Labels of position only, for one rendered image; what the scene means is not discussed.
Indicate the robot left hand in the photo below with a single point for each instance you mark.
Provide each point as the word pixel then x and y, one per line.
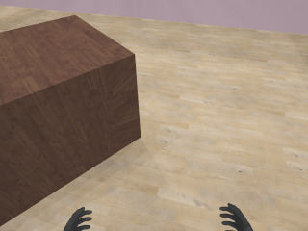
pixel 76 219

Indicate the pedestal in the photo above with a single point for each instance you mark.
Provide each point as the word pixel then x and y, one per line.
pixel 68 101

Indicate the robot right hand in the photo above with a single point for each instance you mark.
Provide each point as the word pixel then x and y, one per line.
pixel 241 223

